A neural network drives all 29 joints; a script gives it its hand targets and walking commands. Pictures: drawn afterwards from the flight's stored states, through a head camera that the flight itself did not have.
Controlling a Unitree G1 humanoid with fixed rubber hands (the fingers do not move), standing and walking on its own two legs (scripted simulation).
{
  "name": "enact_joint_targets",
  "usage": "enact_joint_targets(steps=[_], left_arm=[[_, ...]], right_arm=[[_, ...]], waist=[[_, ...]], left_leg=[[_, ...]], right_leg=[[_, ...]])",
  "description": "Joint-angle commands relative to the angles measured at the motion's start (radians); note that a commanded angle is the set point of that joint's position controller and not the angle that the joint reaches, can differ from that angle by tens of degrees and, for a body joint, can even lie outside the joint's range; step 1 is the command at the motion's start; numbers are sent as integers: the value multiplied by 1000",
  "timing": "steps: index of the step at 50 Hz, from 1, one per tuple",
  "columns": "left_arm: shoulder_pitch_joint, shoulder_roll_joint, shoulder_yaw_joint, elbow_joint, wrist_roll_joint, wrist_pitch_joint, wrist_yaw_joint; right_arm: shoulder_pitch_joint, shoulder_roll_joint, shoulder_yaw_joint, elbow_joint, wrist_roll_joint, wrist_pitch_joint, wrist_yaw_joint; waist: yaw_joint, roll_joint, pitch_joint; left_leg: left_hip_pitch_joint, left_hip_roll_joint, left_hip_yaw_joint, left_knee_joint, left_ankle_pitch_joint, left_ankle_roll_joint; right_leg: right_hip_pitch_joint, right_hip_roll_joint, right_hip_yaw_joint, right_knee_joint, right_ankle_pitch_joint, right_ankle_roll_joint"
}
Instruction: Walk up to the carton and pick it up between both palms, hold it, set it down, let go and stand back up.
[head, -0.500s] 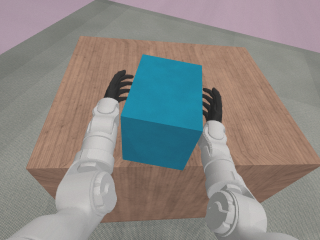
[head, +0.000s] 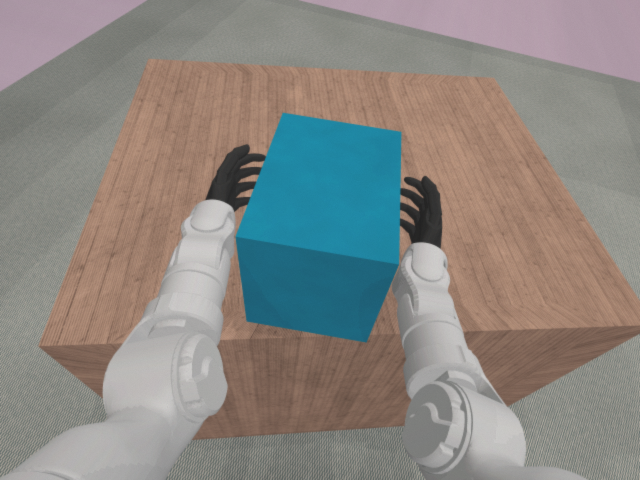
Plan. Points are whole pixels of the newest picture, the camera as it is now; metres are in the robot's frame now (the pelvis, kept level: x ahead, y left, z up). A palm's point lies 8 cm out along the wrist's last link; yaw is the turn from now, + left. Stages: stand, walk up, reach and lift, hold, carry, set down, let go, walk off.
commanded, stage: set down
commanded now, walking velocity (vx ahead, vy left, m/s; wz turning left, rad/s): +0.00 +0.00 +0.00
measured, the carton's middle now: (324, 226) +0.44 +0.01 +0.04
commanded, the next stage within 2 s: none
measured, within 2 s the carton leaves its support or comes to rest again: rests again in 0.58 s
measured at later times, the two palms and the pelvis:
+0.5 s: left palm (227, 207) +0.43 +0.14 +0.07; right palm (419, 244) +0.40 -0.12 +0.07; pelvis +0.00 +0.00 +0.00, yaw +0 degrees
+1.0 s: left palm (228, 212) +0.43 +0.14 +0.06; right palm (418, 251) +0.39 -0.12 +0.06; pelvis -0.01 +0.00 +0.00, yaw -1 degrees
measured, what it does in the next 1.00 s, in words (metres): stands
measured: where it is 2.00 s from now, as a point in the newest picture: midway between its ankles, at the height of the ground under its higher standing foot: outside the picture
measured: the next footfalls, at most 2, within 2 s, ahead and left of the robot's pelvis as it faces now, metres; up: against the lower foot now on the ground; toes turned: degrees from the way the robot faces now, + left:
none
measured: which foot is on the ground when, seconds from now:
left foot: down 0.00-1.00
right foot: down 0.00-1.00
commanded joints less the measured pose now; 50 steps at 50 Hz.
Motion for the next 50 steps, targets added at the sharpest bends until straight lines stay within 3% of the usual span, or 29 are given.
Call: enact_joint_targets(steps=[1,21,26,33,45,50], left_arm=[[-676,-483,-241,-59,-26,-68,-127],[-691,-454,-173,53,3,-143,-125],[-685,-446,-162,76,12,-154,-121],[-689,-424,-118,123,39,-186,-122],[-659,-423,-69,140,93,-185,-112],[-650,-428,-54,122,114,-186,-106]], right_arm=[[-742,468,367,-55,-53,-91,152],[-725,503,292,-1,-142,-117,154],[-712,496,260,36,-160,-124,157],[-703,520,259,35,-189,-133,157],[-684,489,157,62,-240,-141,167],[-671,488,130,68,-261,-144,171]], waist=[[8,134,-645],[12,134,-711],[10,137,-680],[20,109,-700],[29,135,-642],[26,132,-632]], left_leg=[[326,-4,79,64,470,-43],[288,4,70,85,501,-30],[332,12,67,98,537,-36],[184,-3,76,46,378,-8],[269,10,80,63,425,-22],[263,10,79,59,416,-21]], right_leg=[[146,30,-81,77,615,51],[95,14,-78,108,672,57],[21,24,-85,82,590,47],[151,-3,-65,123,690,71],[6,24,-88,58,456,40],[2,28,-93,55,439,39]])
